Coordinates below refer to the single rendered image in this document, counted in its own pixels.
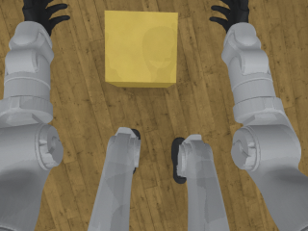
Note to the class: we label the robot right hand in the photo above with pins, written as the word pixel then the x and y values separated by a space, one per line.
pixel 238 12

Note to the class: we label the robot right upper arm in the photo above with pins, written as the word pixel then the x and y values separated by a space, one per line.
pixel 270 154

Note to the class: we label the robot left upper arm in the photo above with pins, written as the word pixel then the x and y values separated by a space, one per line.
pixel 27 154

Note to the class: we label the robot left hand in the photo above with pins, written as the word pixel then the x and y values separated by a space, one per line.
pixel 34 10

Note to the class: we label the robot left foot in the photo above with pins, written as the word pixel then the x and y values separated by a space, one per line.
pixel 137 133

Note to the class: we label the robot right forearm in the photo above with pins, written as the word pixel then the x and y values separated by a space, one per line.
pixel 250 79

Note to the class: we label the robot left thigh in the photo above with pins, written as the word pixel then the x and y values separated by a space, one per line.
pixel 111 208

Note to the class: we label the robot left forearm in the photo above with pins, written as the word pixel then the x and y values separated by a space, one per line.
pixel 27 79

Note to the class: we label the carton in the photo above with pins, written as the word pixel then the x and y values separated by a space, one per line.
pixel 140 49

